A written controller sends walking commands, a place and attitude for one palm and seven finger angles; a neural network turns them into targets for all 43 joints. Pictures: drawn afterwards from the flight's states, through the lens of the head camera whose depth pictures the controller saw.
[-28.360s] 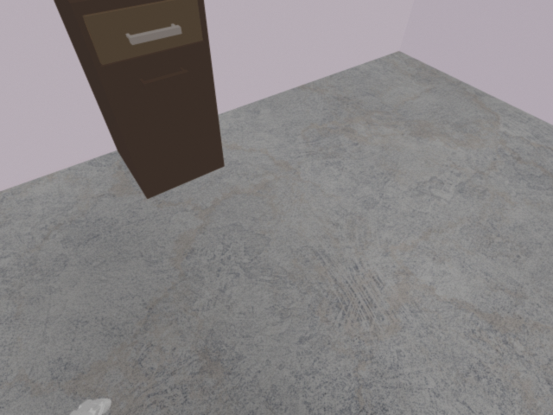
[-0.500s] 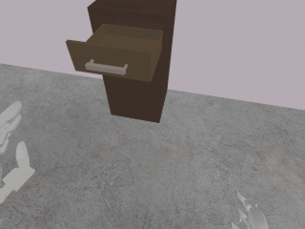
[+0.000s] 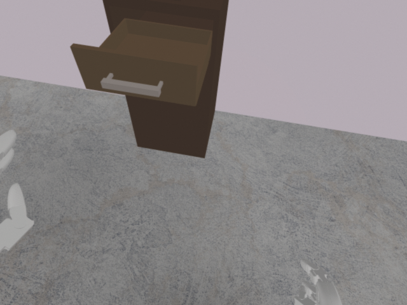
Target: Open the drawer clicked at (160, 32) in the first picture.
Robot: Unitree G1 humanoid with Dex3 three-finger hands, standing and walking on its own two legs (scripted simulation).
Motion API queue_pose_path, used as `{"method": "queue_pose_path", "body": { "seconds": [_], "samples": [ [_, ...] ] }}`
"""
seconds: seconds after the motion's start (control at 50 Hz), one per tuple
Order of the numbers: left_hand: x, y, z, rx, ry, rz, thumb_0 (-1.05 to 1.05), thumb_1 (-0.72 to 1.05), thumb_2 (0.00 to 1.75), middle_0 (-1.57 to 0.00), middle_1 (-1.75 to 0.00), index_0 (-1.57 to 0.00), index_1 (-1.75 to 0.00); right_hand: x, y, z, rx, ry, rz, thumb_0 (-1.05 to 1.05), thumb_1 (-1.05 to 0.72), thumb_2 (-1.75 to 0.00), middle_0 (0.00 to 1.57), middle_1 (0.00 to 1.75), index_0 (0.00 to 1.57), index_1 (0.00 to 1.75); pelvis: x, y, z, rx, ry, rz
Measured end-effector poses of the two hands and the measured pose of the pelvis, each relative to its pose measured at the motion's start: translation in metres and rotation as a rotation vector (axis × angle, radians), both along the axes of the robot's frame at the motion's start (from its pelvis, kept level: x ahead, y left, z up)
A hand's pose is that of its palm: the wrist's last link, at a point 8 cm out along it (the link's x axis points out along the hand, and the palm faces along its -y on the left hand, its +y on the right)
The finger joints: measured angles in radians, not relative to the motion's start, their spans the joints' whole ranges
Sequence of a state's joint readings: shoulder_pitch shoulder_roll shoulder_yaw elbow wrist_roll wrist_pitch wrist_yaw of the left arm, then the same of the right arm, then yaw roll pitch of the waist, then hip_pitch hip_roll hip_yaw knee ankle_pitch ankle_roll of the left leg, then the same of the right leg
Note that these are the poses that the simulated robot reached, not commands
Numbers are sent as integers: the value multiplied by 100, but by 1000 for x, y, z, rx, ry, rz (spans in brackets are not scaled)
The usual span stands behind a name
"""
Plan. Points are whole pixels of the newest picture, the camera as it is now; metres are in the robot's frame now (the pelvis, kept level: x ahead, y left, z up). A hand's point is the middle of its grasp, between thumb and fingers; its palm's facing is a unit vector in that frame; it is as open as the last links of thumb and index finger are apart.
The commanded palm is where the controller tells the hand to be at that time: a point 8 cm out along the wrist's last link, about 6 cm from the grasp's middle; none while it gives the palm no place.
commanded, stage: stop stepping back and stand still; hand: left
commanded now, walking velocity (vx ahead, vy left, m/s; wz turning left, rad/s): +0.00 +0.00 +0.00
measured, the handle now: (133, 83) +0.72 +0.26 -0.01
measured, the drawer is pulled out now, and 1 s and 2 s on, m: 0.30 0.30 0.30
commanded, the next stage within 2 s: let the arm hang, fingers relaxed in 0.26 s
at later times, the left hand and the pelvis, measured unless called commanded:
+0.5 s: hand (63, 274) +0.17 +0.26 -0.03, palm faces +0.10 -0.88 -0.46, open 7.4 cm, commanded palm none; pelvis -0.02 +0.02 -0.01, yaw +0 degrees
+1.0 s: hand out of the picture -0.05 +0.22 -0.16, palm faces -0.01 -0.96 -0.29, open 7.4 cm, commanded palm none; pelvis -0.04 +0.00 +0.01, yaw +0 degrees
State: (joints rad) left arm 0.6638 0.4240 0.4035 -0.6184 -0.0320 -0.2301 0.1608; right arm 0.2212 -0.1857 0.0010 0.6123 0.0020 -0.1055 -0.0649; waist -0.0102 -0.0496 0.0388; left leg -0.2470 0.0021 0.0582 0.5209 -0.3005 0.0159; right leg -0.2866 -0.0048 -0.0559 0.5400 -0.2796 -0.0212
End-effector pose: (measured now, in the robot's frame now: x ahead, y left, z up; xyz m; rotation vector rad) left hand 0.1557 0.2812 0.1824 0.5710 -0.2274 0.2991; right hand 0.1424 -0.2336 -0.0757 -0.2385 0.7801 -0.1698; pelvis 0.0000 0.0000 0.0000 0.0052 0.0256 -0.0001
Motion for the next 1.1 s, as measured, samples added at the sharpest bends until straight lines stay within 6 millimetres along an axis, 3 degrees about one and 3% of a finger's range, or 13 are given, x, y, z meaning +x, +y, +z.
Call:
{"method": "queue_pose_path", "body": {
  "seconds": [0.18,0.36,0.38,0.42,0.48,0.52,0.56,0.62,0.68,0.78,0.88,0.98,1.1],
  "samples": [
    [12,-5,-5,-45,21,-34,2,89,89,-21,-31,-21,-30,26,11,8,35,-68,15,1,-91,-90,20,30,21,30,5,4,2,-19,6,-5],
    [-2,6,-2,-40,24,-6,2,88,89,-21,-31,-21,-30,24,12,14,15,-76,18,1,-91,-90,20,30,21,30,-1,9,4,-18,2,-6],
    [-1,9,-10,-33,41,-7,1,89,89,-21,-31,-21,-30,23,12,11,23,-80,37,1,-91,-90,20,30,21,30,-3,10,3,-21,5,1],
    [6,18,-53,-67,205,19,1,89,90,-21,-31,-21,-30,20,8,-2,35,-41,79,1,-91,-90,20,30,21,30,-8,13,0,-17,11,10],
    [3,26,-146,-190,585,109,0,89,90,-20,-30,-20,-30,7,-2,-23,46,32,72,1,-91,-90,21,30,21,30,-16,17,-5,-7,9,4],
    [-17,18,-203,-261,830,145,1,90,90,-20,-30,-20,-30,-8,-8,-32,46,76,49,1,-91,-90,21,30,21,30,-21,16,-6,-2,-2,-4],
    [-45,2,-247,-321,1030,151,1,90,90,-20,-30,-20,-30,-28,-14,-36,37,130,25,1,-91,-90,21,30,21,30,-25,13,-6,2,-15,-9],
    [-92,-27,-292,-415,1249,147,1,90,89,-20,-30,-20,-30,-66,-23,-39,13,240,-9,1,-91,-90,20,29,21,30,-30,8,-5,5,-32,-10],
    [-136,-51,-318,-499,1401,153,2,91,89,-20,-30,-20,-30,-107,-29,-40,-8,371,-40,1,-91,-90,20,29,21,30,-35,3,-2,0,-43,-8],
    [-188,-49,-327,-543,1523,246,1,94,89,-21,-30,-21,-30,-163,-31,-42,-11,555,-78,1,-91,-90,20,29,20,30,-41,-3,3,-11,-49,0],
    [-213,-33,-319,-524,1566,331,1,93,89,-21,-30,-20,-30,-192,-25,-48,18,628,-107,1,-91,-90,20,29,20,30,-44,-3,6,-15,-56,1],
    [-211,-14,-309,-477,1546,383,1,91,89,-20,-30,-20,-30,-196,-18,-55,54,628,-117,1,-91,-90,20,29,20,30,-45,-1,7,-13,-60,-3],
    [-183,-1,-299,-437,1475,386,1,91,89,-20,-30,-20,-30,-185,-13,-61,83,592,-112,0,-91,-90,20,29,21,30,-43,0,8,-8,-59,-6]
  ]
}}
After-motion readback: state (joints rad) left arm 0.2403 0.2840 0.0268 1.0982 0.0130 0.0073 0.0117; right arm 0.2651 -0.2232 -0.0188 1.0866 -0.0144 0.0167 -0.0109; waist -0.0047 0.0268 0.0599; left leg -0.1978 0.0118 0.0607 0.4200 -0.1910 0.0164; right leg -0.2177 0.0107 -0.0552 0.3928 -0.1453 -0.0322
